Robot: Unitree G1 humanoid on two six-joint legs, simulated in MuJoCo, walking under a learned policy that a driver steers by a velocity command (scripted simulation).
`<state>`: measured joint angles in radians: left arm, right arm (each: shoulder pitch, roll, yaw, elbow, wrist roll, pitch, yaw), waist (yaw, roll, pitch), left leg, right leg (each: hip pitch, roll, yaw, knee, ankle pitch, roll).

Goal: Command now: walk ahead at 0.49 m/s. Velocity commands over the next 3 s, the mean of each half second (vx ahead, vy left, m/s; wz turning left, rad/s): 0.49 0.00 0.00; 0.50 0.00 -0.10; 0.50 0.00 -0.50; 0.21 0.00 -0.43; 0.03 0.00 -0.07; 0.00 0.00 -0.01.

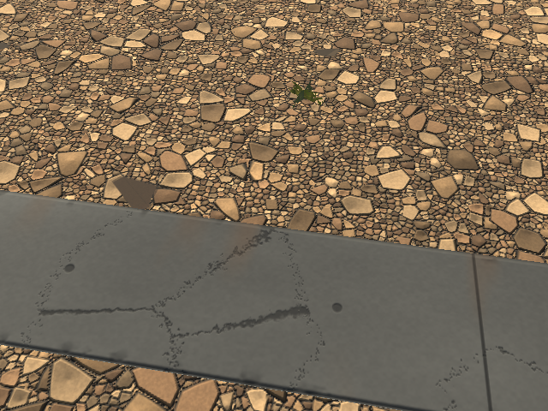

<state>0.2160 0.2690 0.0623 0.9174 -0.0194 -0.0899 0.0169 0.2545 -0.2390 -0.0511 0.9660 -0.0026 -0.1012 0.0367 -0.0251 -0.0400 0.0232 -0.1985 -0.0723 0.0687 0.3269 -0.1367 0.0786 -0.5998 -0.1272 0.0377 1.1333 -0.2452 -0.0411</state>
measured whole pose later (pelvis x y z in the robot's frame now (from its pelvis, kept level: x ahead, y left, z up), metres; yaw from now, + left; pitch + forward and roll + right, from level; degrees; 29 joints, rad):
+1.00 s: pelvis +0.59 -0.02 -0.01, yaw -4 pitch +3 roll +0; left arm 0.41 0.20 0.04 1.02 0.07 -0.10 -0.07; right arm 0.10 -0.22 -0.03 0.90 -0.05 -0.10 0.01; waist 0.02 0.00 -0.02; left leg -0.38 -0.01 0.10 0.46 -0.13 0.07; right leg -0.28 -0.01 0.05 1.08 -0.42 -0.07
